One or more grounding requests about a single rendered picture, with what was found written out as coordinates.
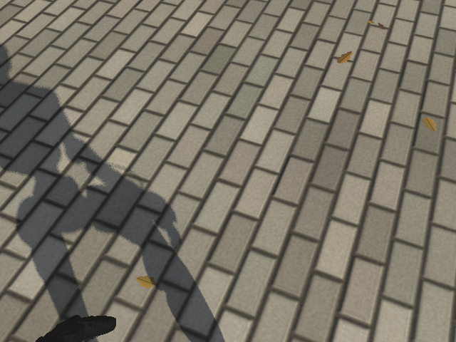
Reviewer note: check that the left robot hand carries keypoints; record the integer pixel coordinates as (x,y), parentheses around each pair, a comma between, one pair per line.
(77,329)

